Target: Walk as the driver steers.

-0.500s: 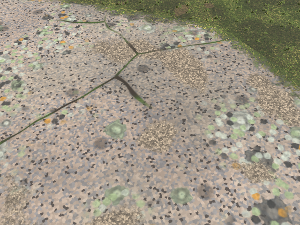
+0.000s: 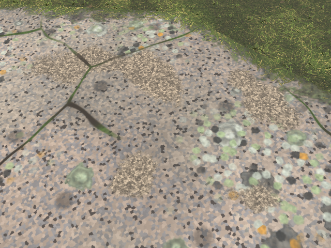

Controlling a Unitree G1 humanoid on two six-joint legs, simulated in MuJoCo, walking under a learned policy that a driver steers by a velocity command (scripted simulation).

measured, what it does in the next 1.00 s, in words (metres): walks ahead: left foot, then right foot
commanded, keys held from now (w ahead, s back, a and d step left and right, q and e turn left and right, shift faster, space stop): e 0.02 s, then no key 0.24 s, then w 0.74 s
